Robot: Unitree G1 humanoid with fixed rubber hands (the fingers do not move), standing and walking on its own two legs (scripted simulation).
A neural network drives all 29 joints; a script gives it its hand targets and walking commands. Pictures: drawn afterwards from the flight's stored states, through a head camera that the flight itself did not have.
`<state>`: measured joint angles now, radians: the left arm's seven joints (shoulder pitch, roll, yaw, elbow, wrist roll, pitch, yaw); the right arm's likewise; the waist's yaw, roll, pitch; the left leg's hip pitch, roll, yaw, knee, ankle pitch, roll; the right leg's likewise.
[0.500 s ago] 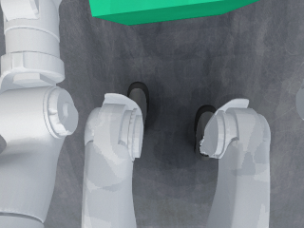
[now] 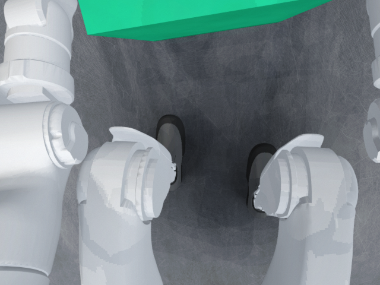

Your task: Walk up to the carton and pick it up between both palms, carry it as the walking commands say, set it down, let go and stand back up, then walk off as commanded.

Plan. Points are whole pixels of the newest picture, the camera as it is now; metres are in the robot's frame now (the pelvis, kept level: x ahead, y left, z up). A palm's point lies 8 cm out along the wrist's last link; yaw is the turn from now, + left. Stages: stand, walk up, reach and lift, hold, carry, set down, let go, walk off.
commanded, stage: reach and lift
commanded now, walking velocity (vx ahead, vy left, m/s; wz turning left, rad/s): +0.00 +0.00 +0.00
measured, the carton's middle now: out of the picture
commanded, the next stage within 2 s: none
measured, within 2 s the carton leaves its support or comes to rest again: leaves its support in 1.42 s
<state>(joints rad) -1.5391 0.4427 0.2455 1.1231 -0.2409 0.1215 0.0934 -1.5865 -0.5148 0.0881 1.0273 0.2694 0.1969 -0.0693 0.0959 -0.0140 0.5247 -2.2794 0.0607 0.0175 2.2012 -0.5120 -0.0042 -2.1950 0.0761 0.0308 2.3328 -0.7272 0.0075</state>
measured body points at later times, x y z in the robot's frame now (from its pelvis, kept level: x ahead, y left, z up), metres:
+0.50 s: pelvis -0.01 +0.01 +0.01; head +0.38 +0.02 +0.22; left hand +0.55 +0.24 -0.18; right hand +0.60 -0.12 -0.18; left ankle +0.13 +0.13 -0.32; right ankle +0.08 -0.11 -0.32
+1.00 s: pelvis -0.01 +0.00 +0.01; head +0.38 +0.01 +0.22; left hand +0.55 +0.24 -0.18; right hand +0.60 -0.12 -0.18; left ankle +0.13 +0.13 -0.32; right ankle +0.08 -0.11 -0.32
